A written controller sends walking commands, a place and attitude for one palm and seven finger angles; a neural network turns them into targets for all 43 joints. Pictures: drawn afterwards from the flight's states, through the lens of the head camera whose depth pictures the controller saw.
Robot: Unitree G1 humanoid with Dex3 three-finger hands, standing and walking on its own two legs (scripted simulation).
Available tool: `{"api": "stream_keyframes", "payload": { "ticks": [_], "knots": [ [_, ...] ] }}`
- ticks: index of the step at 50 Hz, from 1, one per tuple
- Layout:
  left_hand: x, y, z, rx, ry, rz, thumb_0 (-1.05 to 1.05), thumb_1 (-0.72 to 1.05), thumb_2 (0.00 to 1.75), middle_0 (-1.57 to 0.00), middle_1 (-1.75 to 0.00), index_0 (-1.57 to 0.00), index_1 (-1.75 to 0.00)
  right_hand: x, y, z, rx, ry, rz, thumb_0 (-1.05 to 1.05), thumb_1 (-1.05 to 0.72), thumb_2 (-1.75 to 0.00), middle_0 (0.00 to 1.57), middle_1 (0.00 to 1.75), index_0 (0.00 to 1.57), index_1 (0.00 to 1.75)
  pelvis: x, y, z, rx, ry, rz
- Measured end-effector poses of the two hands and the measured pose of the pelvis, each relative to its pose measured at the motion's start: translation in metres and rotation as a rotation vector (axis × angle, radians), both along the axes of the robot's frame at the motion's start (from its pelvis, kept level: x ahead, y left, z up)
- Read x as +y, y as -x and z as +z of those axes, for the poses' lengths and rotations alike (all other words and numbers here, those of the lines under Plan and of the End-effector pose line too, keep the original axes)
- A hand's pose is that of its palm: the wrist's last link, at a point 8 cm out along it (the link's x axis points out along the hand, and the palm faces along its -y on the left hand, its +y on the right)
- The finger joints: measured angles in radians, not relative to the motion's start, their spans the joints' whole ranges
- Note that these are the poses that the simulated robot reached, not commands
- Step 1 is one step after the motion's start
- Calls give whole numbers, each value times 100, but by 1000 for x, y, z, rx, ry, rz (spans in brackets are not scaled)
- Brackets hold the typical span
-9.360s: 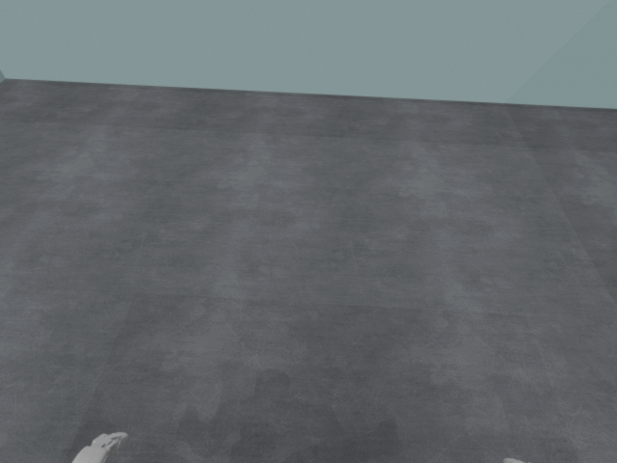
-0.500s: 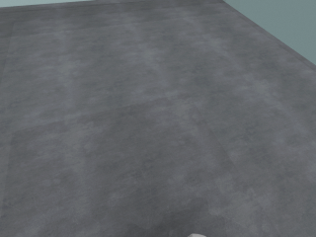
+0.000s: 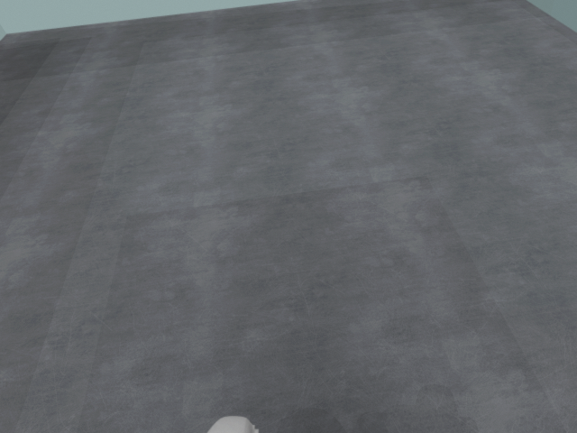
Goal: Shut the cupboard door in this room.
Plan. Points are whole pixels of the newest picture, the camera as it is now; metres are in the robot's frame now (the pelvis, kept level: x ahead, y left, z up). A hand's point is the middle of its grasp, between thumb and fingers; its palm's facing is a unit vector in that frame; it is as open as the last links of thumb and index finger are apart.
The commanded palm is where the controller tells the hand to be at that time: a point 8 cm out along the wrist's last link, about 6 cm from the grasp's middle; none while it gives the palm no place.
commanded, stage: turn or walk to find it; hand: left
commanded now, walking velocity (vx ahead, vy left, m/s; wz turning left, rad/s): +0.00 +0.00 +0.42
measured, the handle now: out of the picture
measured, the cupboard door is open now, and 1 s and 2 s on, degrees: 78 78 78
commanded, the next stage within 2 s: none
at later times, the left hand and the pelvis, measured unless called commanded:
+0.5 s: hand out of the picture -0.02 +0.27 -0.17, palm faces +0.25 -0.94 -0.25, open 7.4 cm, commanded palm none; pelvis -0.03 +0.05 +0.00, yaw +12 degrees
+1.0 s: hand out of the picture -0.06 +0.19 -0.15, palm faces +0.42 -0.87 -0.26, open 7.4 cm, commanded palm none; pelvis -0.05 -0.01 +0.00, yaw +26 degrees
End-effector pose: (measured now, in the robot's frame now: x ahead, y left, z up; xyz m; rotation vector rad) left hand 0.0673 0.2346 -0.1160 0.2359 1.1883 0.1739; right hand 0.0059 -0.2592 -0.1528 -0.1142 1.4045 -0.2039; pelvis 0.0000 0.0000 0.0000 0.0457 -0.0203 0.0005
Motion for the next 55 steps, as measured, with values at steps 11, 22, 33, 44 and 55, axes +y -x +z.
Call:
{"api": "stream_keyframes", "payload": {
  "ticks": [11, 22, 33, 44, 55],
  "knots": [
    [52, 102, -37, 152, 41, 190, 1, 91, 90, -20, -30, -20, -30, 45, -87, 14, -162, 65, 219, 0, -91, -90, 20, 30, 19, 30, 34, 16, -14, 15, 46, 110],
    [84, 111, -27, 107, 46, 266, 1, 91, 90, -20, -30, -20, -30, 96, -108, 34, -249, 43, 328, 0, -91, -90, 20, 30, 20, 30, 53, 27, -1, 3, 59, 183],
    [56, 71, -9, -42, -5, 254, 1, 91, 90, -20, -30, -20, -30, 63, -69, 5, -140, -14, 316, 0, -90, -90, 21, 30, 20, 30, 22, 36, -7, 17, 34, 266],
    [5, 116, 4, -42, -14, 351, 1, 91, 90, -20, -30, -20, -30, 15, -60, -4, -41, -16, 373, 0, -91, -90, 20, 30, 20, 30, -10, 42, -2, -6, 6, 384],
    [-4, 204, -21, 56, 50, 522, 1, 91, 90, -20, -30, -20, -30, 46, -90, 9, -54, 32, 541, 0, -91, -90, 20, 30, 19, 30, -1, 60, -5, 1, 28, 494]
  ]
}}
